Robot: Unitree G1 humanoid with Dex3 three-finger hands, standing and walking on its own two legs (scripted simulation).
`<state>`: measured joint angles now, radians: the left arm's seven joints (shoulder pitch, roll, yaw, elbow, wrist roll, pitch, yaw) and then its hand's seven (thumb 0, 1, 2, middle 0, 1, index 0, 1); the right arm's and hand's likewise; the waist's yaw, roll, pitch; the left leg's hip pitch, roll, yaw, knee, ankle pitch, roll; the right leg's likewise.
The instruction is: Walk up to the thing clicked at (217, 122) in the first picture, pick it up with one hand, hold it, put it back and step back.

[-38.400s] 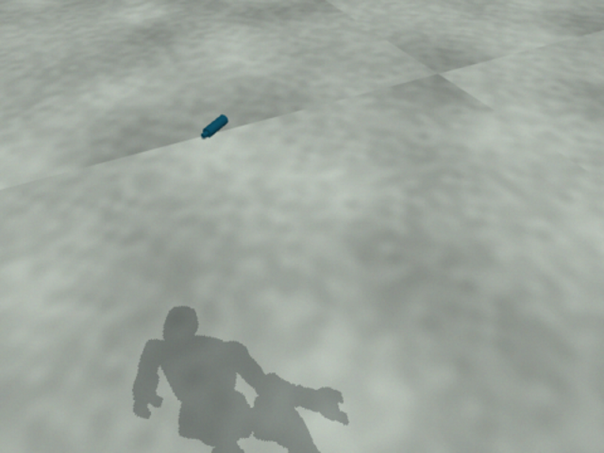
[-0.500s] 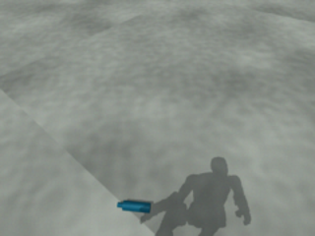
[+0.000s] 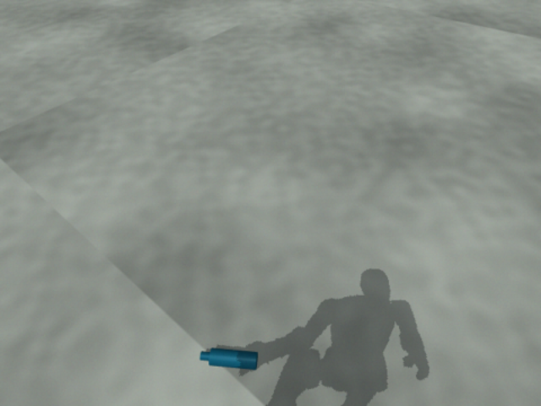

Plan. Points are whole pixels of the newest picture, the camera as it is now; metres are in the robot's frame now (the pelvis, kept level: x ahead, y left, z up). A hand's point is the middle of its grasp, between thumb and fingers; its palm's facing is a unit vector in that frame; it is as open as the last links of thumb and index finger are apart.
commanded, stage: stand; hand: left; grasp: from above
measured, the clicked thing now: (228, 358) +0.43 +0.20 -0.75
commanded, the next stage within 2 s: step back in 0.72 s
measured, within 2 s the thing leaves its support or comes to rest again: neither
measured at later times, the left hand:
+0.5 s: hand out of the picture +0.07 +0.25 -0.16, palm faces +0.00 -0.94 -0.34, open 7.4 cm
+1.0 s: hand out of the picture +0.07 +0.28 -0.17, palm faces -0.02 -0.92 -0.39, open 7.4 cm
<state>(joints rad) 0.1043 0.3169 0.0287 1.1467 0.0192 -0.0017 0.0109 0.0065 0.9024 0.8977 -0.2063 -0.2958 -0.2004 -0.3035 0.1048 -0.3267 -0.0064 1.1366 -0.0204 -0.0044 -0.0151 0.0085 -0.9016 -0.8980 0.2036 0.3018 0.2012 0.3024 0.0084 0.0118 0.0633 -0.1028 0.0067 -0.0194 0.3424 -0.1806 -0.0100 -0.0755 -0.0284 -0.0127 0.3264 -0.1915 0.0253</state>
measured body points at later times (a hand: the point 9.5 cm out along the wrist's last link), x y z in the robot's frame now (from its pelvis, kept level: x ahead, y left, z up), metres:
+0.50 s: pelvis +0.00 +0.00 +0.00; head +0.01 +0.00 +0.45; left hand +0.07 +0.30 -0.13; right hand +0.08 -0.30 -0.14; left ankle +0.01 +0.13 -0.75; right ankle -0.01 -0.13 -0.75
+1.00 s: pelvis -0.04 +0.01 -0.02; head +0.02 +0.01 +0.42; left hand +0.07 +0.33 -0.14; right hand +0.06 -0.32 -0.14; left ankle +0.01 +0.12 -0.75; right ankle -0.01 -0.13 -0.75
